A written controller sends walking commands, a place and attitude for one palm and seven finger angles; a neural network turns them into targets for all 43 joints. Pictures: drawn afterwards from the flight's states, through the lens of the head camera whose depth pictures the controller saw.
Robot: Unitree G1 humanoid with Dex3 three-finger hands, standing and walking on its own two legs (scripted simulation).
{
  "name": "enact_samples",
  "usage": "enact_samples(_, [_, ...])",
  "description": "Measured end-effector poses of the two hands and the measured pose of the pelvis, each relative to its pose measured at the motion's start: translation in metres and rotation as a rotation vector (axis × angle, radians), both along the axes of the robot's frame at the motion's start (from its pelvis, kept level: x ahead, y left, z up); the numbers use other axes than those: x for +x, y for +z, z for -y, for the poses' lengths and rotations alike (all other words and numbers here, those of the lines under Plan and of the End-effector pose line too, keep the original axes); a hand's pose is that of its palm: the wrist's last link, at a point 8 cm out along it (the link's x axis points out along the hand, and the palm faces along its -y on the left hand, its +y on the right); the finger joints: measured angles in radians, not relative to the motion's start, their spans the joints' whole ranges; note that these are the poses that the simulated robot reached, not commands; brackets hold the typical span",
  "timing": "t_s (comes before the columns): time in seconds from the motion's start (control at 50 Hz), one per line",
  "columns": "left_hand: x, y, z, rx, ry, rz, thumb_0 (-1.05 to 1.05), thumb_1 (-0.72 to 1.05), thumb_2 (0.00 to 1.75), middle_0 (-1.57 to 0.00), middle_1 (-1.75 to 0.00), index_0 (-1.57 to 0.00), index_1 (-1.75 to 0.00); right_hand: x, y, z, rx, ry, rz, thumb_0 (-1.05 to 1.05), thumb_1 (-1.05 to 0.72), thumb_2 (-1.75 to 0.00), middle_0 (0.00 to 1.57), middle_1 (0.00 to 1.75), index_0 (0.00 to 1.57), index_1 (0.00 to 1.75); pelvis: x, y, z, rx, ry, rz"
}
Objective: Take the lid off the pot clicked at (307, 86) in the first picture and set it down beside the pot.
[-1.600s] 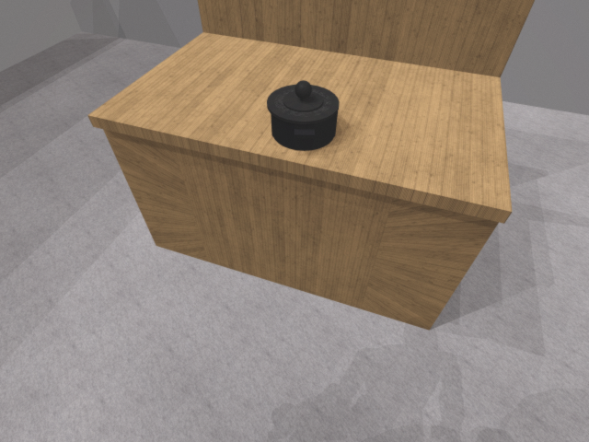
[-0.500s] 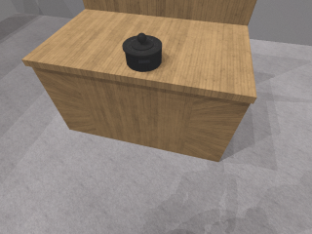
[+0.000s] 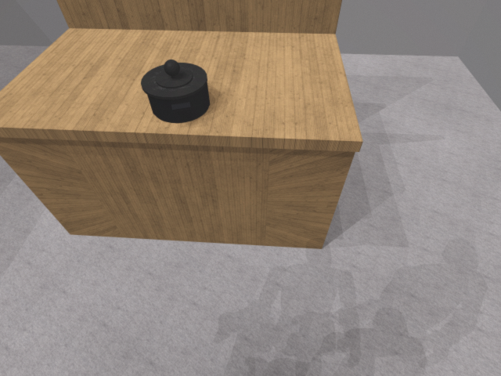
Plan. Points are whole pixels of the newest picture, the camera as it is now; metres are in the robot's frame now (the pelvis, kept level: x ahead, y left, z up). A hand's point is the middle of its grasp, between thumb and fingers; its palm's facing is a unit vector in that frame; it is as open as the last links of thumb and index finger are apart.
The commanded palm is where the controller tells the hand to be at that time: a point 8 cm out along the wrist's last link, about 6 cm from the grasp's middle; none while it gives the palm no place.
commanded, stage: take the last steps up to it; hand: left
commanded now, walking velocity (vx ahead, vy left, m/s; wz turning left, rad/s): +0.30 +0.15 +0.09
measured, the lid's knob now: (171, 67) +0.88 +0.27 +0.03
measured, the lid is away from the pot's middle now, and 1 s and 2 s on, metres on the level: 0.00 0.00 0.00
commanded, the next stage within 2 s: come to a stop and stand still in 1.04 s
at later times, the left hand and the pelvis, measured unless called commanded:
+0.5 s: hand out of the picture +0.10 +0.27 -0.17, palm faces +0.09 -0.98 -0.19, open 7.4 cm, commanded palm none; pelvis +0.12 +0.08 +0.00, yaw +1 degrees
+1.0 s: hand (122, 304) +0.27 +0.28 -0.15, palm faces +0.12 -0.97 -0.21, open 7.2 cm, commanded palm none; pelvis +0.28 +0.10 +0.02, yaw +1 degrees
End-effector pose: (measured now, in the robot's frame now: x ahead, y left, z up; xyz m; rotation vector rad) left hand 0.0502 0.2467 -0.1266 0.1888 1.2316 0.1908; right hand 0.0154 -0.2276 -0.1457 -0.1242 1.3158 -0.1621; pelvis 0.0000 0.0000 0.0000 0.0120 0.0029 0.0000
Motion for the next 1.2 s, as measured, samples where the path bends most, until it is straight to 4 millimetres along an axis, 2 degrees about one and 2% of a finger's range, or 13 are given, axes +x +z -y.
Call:
enact_samples(0.08, [-0.012,0.003,0.012,-0.021,0.028,-0.015,0.01,0.91,0.90,-0.20,-0.30,-0.20,-0.30,-0.006,-0.001,0.003,0.013,0.002,-0.071,0.01,-0.91,-0.90,0.20,0.30,0.20,0.30,0.010,0.004,-0.002,-0.020,0.007,0.008])
enact_samples(0.16, [-0.035,0.005,0.016,-0.050,0.064,-0.094,0.01,0.91,0.90,-0.20,-0.30,-0.20,-0.30,0.010,0.011,0.001,0.007,0.001,-0.062,0.01,-0.91,-0.90,0.20,0.30,0.20,0.30,0.025,0.012,-0.009,-0.013,0.011,0.007])
enact_samples(0.26, [-0.057,0.001,0.004,-0.085,0.111,-0.202,0.01,0.90,0.90,-0.20,-0.30,-0.21,-0.30,0.052,0.022,-0.013,-0.008,0.020,-0.014,0.01,-0.91,-0.90,0.20,0.30,0.20,0.30,0.048,0.015,-0.027,-0.008,0.019,0.004])
enact_samples(0.36, [-0.054,-0.019,-0.030,-0.105,0.149,-0.277,0.01,0.90,0.90,-0.20,-0.30,-0.21,-0.30,0.106,0.019,-0.040,-0.050,0.060,0.073,0.01,-0.91,-0.90,0.20,0.30,0.20,0.30,0.081,-0.001,-0.059,-0.021,0.024,0.008])
enact_samples(0.4, [-0.041,-0.027,-0.046,-0.101,0.142,-0.293,0.01,0.90,0.90,-0.20,-0.30,-0.21,-0.30,0.118,0.015,-0.051,-0.068,0.057,0.096,0.01,-0.91,-0.90,0.20,0.30,0.20,0.30,0.090,-0.008,-0.070,-0.015,0.023,0.013])
enact_samples(0.44, [-0.015,-0.026,-0.060,-0.086,0.120,-0.268,0.01,0.91,0.90,-0.20,-0.30,-0.20,-0.30,0.122,0.016,-0.063,-0.063,0.044,0.091,0.01,-0.91,-0.90,0.20,0.30,0.20,0.30,0.099,-0.006,-0.075,-0.004,0.019,0.015])
enact_samples(0.54, [0.076,-0.009,-0.081,-0.056,0.075,-0.090,0.01,0.91,0.90,-0.20,-0.30,-0.20,-0.30,0.120,0.018,-0.094,-0.004,0.015,0.024,0.01,-0.91,-0.90,0.20,0.30,0.20,0.30,0.127,0.008,-0.084,0.017,0.014,0.008])
enact_samples(0.66, [0.177,0.014,-0.078,-0.034,0.011,0.079,0.01,0.91,0.90,-0.20,-0.30,-0.20,-0.30,0.128,0.006,-0.116,0.080,-0.022,-0.045,0.01,-0.91,-0.90,0.20,0.30,0.20,0.30,0.165,0.012,-0.089,0.034,0.008,0.010])
enact_samples(0.76, [0.235,0.012,-0.066,-0.015,-0.023,0.160,0.01,0.91,0.90,-0.20,-0.30,-0.20,-0.30,0.147,-0.014,-0.112,0.110,-0.044,-0.090,0.01,-0.90,-0.90,0.20,0.30,0.20,0.30,0.203,-0.002,-0.082,0.038,0.005,0.020])
enact_samples(0.84, [0.237,0.011,-0.063,-0.028,0.039,0.132,0.00,0.92,0.90,-0.20,-0.30,-0.20,-0.30,0.185,-0.009,-0.100,0.081,-0.017,-0.093,0.01,-0.91,-0.90,0.20,0.30,0.20,0.30,0.228,0.003,-0.084,0.003,0.019,0.024])
enact_samples(0.98, [0.214,0.011,-0.081,-0.036,0.089,-0.047,0.00,0.94,0.90,-0.20,-0.30,-0.20,-0.30,0.280,0.020,-0.091,0.004,0.014,0.030,0.01,-0.91,-0.90,0.20,0.30,0.19,0.30,0.270,0.018,-0.098,-0.012,0.027,0.004])
enact_samples(1.12, [0.205,-0.010,-0.110,-0.101,0.143,-0.202,0.00,0.91,0.90,-0.20,-0.30,-0.21,-0.30,0.372,0.030,-0.123,-0.049,0.090,0.138,0.01,-0.91,-0.90,0.19,0.30,0.19,0.30,0.316,0.009,-0.138,-0.033,0.015,0.015])
enact_samples(1.2, [0.223,-0.025,-0.133,-0.108,0.131,-0.252,0.01,0.91,0.90,-0.20,-0.30,-0.20,-0.30,0.398,0.028,-0.149,-0.071,0.102,0.167,0.01,-0.91,-0.90,0.19,0.30,0.19,0.30,0.336,0.000,-0.157,-0.024,0.008,0.025])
